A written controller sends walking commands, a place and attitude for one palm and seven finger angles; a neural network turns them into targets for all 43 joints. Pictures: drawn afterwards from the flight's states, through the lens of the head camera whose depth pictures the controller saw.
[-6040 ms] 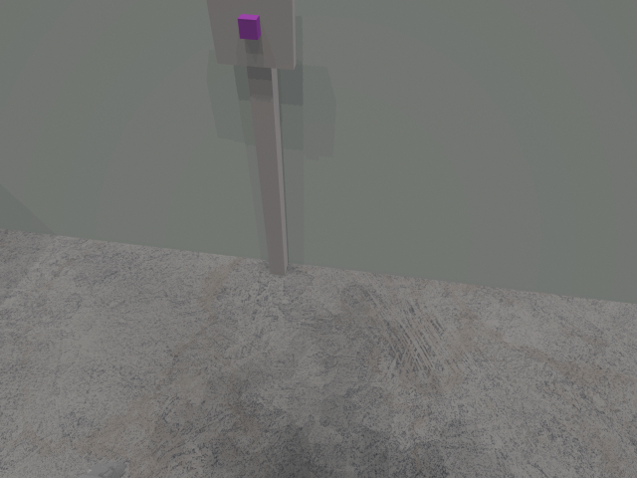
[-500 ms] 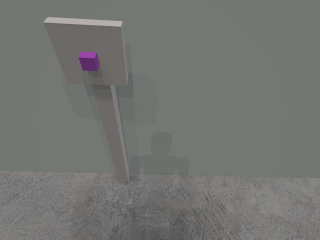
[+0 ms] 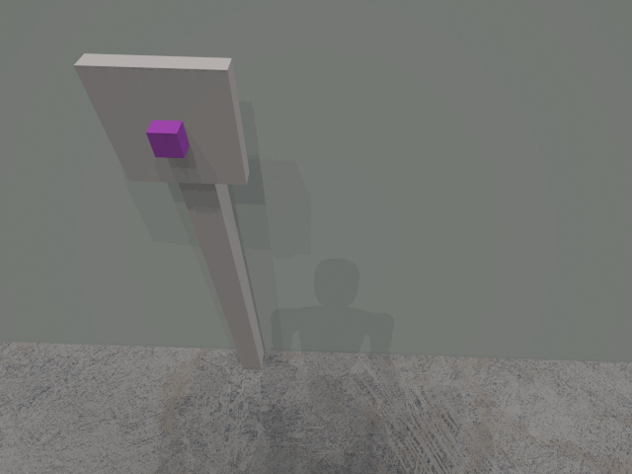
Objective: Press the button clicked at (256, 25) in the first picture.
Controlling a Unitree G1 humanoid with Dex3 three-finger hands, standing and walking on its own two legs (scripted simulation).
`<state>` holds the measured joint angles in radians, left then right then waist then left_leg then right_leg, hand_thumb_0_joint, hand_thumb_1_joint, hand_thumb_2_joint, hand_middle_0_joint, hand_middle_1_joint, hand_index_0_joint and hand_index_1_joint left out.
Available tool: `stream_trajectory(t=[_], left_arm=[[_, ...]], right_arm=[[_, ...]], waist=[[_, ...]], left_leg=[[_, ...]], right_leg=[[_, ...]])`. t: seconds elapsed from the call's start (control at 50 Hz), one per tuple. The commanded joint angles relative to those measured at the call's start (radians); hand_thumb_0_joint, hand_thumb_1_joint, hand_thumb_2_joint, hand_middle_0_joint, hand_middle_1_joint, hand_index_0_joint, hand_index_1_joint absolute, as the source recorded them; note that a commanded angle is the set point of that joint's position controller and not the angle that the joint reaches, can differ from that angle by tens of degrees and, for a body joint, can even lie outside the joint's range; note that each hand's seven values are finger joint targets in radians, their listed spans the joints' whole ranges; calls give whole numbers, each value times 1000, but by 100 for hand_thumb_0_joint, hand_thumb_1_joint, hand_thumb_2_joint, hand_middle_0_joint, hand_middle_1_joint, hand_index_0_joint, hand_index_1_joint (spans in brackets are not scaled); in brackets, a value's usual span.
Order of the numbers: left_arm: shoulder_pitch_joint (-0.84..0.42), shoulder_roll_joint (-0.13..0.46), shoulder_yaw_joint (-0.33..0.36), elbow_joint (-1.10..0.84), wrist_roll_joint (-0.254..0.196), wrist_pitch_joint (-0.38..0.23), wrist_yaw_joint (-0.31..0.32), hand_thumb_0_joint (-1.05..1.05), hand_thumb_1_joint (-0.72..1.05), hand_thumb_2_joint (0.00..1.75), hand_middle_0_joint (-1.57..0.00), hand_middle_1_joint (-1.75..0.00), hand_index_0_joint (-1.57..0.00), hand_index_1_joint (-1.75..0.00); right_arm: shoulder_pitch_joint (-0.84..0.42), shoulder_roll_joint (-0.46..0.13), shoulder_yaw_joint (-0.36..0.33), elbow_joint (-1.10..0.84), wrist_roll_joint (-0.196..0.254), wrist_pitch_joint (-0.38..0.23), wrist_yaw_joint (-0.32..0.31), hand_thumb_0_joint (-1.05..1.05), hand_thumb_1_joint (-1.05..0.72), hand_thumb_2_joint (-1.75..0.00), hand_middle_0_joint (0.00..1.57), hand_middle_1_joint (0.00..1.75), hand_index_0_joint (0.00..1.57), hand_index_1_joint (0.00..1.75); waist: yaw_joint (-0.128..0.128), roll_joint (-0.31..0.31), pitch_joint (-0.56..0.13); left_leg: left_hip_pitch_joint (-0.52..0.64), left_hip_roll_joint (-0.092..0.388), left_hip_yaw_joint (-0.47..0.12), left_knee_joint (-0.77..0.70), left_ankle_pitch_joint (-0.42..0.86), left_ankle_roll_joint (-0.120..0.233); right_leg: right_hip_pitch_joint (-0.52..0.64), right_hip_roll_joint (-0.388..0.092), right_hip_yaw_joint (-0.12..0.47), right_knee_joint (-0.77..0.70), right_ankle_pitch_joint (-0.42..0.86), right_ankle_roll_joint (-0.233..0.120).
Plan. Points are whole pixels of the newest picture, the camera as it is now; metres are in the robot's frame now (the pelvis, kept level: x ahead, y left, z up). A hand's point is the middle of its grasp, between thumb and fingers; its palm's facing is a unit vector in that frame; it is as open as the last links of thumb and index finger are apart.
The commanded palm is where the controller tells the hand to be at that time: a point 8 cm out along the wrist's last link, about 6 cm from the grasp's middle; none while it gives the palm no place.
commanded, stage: come to a stop and stand still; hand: left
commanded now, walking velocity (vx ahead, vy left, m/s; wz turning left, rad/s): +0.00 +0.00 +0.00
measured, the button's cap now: (169, 137) +0.48 +0.24 +0.17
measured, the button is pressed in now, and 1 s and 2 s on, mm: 0 0 0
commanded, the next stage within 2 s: look again from close up in 0.30 s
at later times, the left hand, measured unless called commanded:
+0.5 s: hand out of the picture -0.02 +0.15 -0.18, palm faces +0.05 -0.98 -0.18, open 7.4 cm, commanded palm none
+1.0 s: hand out of the picture -0.04 +0.14 -0.18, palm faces +0.06 -0.98 -0.16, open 7.4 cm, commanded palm +0.07 +0.20 -0.07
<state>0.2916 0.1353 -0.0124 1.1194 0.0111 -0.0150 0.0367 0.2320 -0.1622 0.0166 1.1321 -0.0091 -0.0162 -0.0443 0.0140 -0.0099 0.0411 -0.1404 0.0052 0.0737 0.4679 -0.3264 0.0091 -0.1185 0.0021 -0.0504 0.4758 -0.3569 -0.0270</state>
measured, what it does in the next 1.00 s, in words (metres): stands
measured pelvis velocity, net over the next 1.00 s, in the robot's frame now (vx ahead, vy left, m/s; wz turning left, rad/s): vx -0.02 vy -0.01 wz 0.01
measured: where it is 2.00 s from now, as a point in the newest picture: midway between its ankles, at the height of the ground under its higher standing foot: outside the picture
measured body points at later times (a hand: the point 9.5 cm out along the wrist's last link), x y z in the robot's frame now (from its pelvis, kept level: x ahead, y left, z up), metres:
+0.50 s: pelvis -0.01 -0.01 +0.00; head +0.01 -0.01 +0.45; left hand -0.02 +0.20 -0.16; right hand -0.01 -0.23 -0.16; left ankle -0.05 +0.11 -0.74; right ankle -0.06 -0.10 -0.74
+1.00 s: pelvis -0.02 -0.01 +0.00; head -0.01 -0.01 +0.45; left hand -0.05 +0.20 -0.16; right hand -0.03 -0.22 -0.16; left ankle -0.05 +0.11 -0.74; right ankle -0.06 -0.10 -0.74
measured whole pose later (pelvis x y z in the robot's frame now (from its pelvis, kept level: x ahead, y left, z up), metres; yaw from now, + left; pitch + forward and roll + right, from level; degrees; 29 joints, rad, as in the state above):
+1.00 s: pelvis -0.02 -0.01 +0.00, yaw +1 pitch -1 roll +1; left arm 0.33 0.13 -0.01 1.13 0.01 -0.02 0.04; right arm 0.29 -0.12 0.02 1.16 -0.01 -0.02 -0.04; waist 0.02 -0.02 0.03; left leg -0.15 0.02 0.05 0.45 -0.28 -0.01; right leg -0.12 0.02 -0.07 0.45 -0.32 -0.05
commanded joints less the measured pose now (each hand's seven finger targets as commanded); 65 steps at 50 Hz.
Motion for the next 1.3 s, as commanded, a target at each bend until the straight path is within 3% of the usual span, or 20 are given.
stream_trajectory(t=[0.0, 0.14, 0.2, 0.96, 0.98, 1.0, 1.02, 1.04, 1.06, 1.08, 1.1, 1.12, 1.14, 1.16, 1.18, 1.2, 1.22, 1.26, 1.28], left_arm=[[76, 109, 21, -23, -1, -8, 7, 0, 90, 90, -20, -30, -20, -30], [76, 112, 25, -26, -1, -8, 7, 0, 90, 90, -20, -30, -20, -30], [77, 114, 26, -27, -2, -9, 7, 0, 90, 90, -20, -30, -20, -30], [118, 83, 21, -11, -1, -13, 5, 0, 90, 90, -20, -30, -20, -30], [199, 116, 30, 22, 16, -45, 45, 0, 90, 90, -20, -30, -20, -30], [-546, 280, 20, -1554, -200, -249, 26, 0, 90, 90, -23, -33, -23, -33], [-200, 252, 77, -1321, -118, -193, 88, 0, 90, 90, -25, -36, -25, -36], [56, 63, -13, -1149, -143, -57, 130, 0, 90, 90, -28, -39, -28, -39], [71, -79, -107, -1132, -159, -27, 113, 0, 90, 90, -31, -42, -31, -42], [38, -53, -119, -1234, -174, -63, 96, 0, 90, 90, -34, -45, -34, -45], [24, -2, -99, -1275, -170, -109, 83, 0, 90, 90, -36, -48, -36, -48], [50, -27, -108, -1258, -168, -150, 65, 0, 90, 90, -39, -51, -39, -51], [52, -40, -99, -1216, -161, -194, 45, 0, 90, 90, -42, -54, -42, -54], [96, -36, -59, -1142, -160, -249, 18, 0, 90, 90, -45, -57, -45, -57], [233, -74, -50, -1064, -177, -309, -30, 0, 90, 90, -47, -60, -47, -60], [305, -70, -23, -1027, -197, -375, -87, 0, 90, 90, -50, -63, -50, -63], [347, -28, 37, -1022, -219, -445, -149, 0, 90, 90, -53, -66, -53, -66], [381, 93, 165, -1026, -223, -528, -242, 0, 90, 90, -58, -72, -58, -72], [353, 132, 187, -1074, -216, -510, -249, 0, 90, 90, -61, -75, -61, -75]], right_arm=[[86, -77, -16, -13, -2, -7, -5, 0, -90, -90, 20, 30, 20, 30], [97, -70, -14, -9, -2, -7, -5, 0, -90, -90, 20, 30, 20, 30], [103, -67, -13, -6, -2, -8, -6, 0, -90, -90, 20, 30, 20, 30], [134, -43, -12, 5, -1, -11, -4, 0, -90, -90, 20, 30, 20, 30], [-11, -80, -26, -75, 8, -20, 9, 0, -90, -90, 20, 30, 20, 30], [56, -280, -44, -424, 34, -182, -25, 0, -90, -90, 20, 30, 20, 30], [-14, -178, -31, -364, 28, -261, -54, 0, -90, -90, 20, 30, 20, 30], [-10, -130, -53, -363, 61, -283, -49, 0, -90, -90, 20, 30, 20, 30], [16, -144, -51, -351, 70, -294, -46, 0, -90, -90, 20, 30, 20, 30], [-13, -183, -61, -403, 72, -314, -47, 0, -90, -90, 20, 30, 20, 30], [-10, -219, -66, -427, 56, -327, -48, 0, -90, -90, 20, 30, 20, 30], [-7, -216, -66, -461, 36, -336, -48, 0, -90, -90, 20, 30, 20, 30], [-18, -213, -72, -498, 28, -341, -41, 0, -90, -90, 20, 30, 20, 30], [-22, -209, -80, -512, 16, -338, -32, 0, -90, -90, 20, 30, 20, 30], [-54, -202, -85, -546, 9, -335, -18, 0, -90, -90, 20, 30, 20, 30], [-79, -202, -88, -571, 8, -327, 0, 0, -90, -90, 20, 30, 20, 30], [-92, -202, -96, -595, 11, -313, 15, 0, -90, -90, 20, 30, 20, 30], [-122, -205, -108, -667, 18, -274, 44, 0, -90, -90, 20, 30, 20, 30], [-152, -204, -104, -721, 25, -249, 43, 0, -90, -90, 20, 30, 20, 30]], waist=[[-12, 0, -6], [-9, -17, -5], [-8, 3, -1], [-4, 0, 46], [42, -27, 66], [-118, 189, -425], [-15, 356, -472], [-46, 233, -270], [-49, 106, -159], [-53, 35, -97], [-86, -59, -136], [-96, -150, -125], [-98, -165, -109], [-74, -221, -118], [-25, -255, -103], [4, -268, -109], [28, -268, -134], [66, -115, -199], [78, -76, -212]], left_leg=[[12, 103, -80, -48, 369, 26], [-5, 101, -77, -45, 356, 22], [-6, 100, -78, -51, 353, 20], [-39, 99, -95, -82, 264, 23], [-126, 85, -33, 188, 291, -10], [142, 4, -41, 7, 416, 38], [216, 42, -56, -24, 585, 32], [83, 76, -95, -17, 604, 17], [12, 65, -94, 19, 521, 22], [-36, 46, -98, 52, 394, 30], [-63, 26, -99, 90, 304, 34], [-113, 14, -108, 127, 249, 36], [-167, -3, -103, 167, 201, 29], [-233, -6, -102, 198, 156, 13], [-316, -7, -97, 221, 119, 1], [-394, -12, -91, 251, 90, -9], [-451, -18, -82, 284, 81, -17], [-500, -37, -43, 339, 88, -21], [-513, -43, -19, 341, 69, -12]], right_leg=[[-13, -116, 97, -50, 481, -30], [7, -116, 94, -56, 503, -31], [5, -120, 97, -60, 497, -32], [-40, -109, 99, -106, 321, -29], [-77, -183, 192, -110, 937, 44], [28, -107, 110, 8, 757, -1], [-9, -35, 69, 57, 447, -23], [-131, -28, -7, 70, 242, 1], [-173, -27, -24, 51, 259, 10], [-220, -27, -26, 40, 288, 17], [-264, -23, -24, 44, 266, 24], [-319, -19, -33, 67, 226, 31], [-375, -18, -30, 89, 171, 35], [-423, -13, -34, 122, 108, 34], [-447, -9, -39, 165, 79, 30], [-453, -12, -32, 204, 67, 25], [-435, -16, -15, 242, 89, 20], [-382, -35, 30, 295, 139, 2], [-367, -38, 46, 295, 102, 0]])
